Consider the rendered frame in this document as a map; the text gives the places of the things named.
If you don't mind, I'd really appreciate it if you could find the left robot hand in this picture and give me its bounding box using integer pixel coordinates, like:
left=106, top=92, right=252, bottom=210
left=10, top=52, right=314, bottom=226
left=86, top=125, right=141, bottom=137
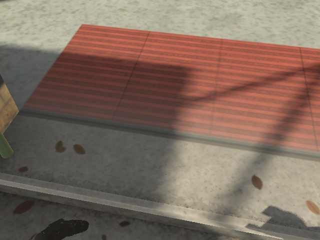
left=30, top=218, right=89, bottom=240

